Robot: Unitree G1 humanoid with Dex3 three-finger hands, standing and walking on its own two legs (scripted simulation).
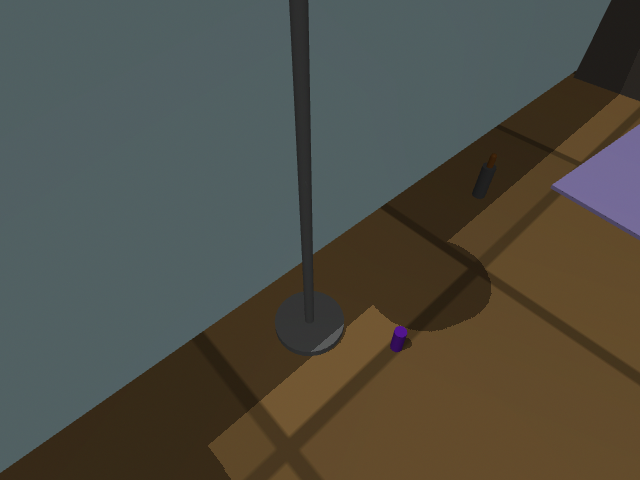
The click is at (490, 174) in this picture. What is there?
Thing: necked bottle
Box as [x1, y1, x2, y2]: [472, 153, 496, 198]
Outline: 494,153 491,154 489,160 483,164 476,181 472,194 477,198 482,198 484,196 496,168 493,163 496,157
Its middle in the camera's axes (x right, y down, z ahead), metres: +0.73 -0.29 +1.78
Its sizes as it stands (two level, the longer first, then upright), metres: 0.059 0.059 0.231
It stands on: the floor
